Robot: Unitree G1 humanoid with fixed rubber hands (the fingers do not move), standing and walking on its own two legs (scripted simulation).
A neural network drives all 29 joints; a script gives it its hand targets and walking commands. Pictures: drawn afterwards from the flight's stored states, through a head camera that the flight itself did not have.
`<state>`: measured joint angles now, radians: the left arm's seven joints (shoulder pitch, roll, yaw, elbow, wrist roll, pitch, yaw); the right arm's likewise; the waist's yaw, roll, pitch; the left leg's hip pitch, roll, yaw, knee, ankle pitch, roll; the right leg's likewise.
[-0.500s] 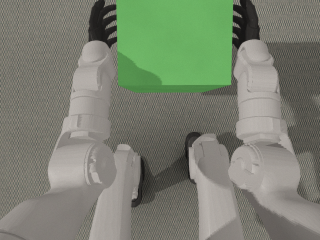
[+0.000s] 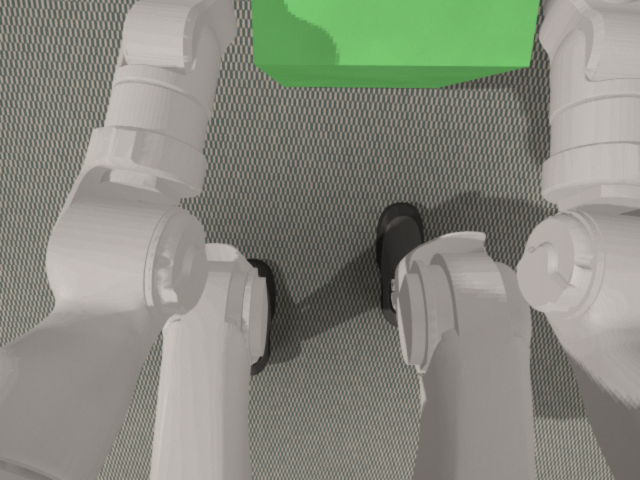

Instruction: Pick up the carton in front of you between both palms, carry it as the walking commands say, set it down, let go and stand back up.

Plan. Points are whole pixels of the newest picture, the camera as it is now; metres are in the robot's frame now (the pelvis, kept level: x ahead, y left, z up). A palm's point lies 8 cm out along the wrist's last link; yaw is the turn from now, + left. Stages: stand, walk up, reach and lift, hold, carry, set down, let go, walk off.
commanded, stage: set down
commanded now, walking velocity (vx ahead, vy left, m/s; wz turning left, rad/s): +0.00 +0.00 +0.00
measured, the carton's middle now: out of the picture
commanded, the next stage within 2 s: none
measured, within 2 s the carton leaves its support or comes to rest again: rests again in 0.34 s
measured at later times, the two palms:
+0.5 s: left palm out of the picture +0.56 +0.04 -0.20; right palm out of the picture +0.52 -0.26 -0.19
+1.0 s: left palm out of the picture +0.56 +0.05 -0.20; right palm out of the picture +0.52 -0.27 -0.20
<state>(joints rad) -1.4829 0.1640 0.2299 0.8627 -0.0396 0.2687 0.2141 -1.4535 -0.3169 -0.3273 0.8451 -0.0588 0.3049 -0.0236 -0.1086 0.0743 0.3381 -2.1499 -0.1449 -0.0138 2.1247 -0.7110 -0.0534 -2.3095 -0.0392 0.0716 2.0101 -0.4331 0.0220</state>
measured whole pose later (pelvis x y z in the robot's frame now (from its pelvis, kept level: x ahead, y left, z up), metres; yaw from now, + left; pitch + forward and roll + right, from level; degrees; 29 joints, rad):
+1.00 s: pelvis -0.02 +0.01 -0.03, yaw +0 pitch +34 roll +1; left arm -1.58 0.19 0.27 1.00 0.05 0.21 0.04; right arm -1.56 -0.41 -0.44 1.07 -0.12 0.21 0.14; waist -0.11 0.05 0.50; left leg -2.13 -0.18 -0.02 2.24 -0.70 -0.06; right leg -2.27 -0.06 0.07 2.11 -0.43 0.03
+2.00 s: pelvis +0.00 -0.01 +0.10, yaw -1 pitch +46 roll +4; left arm -1.41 0.29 0.21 0.86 -0.06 0.27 0.13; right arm -1.40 -0.41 -0.34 0.93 0.02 0.23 -0.01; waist -0.08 0.04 0.11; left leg -1.96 -0.09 -0.02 1.76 -0.62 -0.05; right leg -2.11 -0.02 0.06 1.67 -0.37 0.00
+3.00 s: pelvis +0.07 -0.03 +0.33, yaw -5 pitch +28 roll +2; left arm -0.37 0.14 0.19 0.60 0.07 0.07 0.00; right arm -0.32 -0.23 -0.19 0.58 -0.05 0.07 0.10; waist -0.04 0.02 -0.04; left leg -0.88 -0.02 -0.06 0.73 -0.34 -0.04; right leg -1.01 0.01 0.02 0.69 -0.17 -0.01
